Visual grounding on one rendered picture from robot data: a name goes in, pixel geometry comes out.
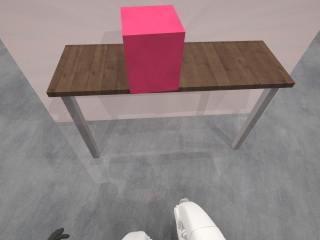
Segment carton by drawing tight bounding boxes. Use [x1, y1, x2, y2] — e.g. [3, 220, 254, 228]
[120, 5, 186, 95]

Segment table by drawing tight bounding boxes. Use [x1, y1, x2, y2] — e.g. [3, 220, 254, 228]
[46, 40, 295, 159]

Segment left robot hand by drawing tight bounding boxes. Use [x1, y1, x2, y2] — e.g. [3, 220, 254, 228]
[47, 228, 70, 240]

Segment robot right shin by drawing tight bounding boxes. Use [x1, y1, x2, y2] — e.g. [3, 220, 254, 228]
[176, 198, 189, 240]

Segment robot right thigh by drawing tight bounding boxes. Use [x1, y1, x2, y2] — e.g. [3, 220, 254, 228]
[174, 201, 226, 240]

